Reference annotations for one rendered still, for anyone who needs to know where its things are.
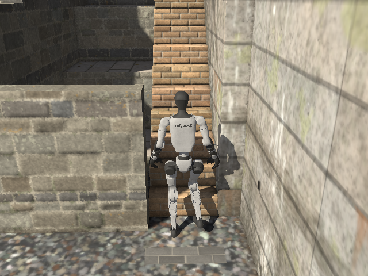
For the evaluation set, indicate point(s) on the right robot upper arm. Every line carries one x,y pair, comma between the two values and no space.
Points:
200,120

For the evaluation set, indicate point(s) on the right robot hand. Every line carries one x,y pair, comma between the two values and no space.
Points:
216,160

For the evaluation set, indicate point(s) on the left robot upper arm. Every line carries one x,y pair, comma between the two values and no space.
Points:
162,132

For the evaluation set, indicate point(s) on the humanoid robot torso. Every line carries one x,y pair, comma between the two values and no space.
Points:
183,138

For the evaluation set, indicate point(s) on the left robot foot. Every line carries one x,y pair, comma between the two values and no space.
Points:
174,232

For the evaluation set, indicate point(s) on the left robot hand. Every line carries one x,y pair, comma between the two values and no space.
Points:
151,161

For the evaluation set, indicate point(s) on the robot right forearm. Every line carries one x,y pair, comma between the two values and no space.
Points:
211,149

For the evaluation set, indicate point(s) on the robot left forearm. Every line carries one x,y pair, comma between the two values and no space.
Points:
156,152

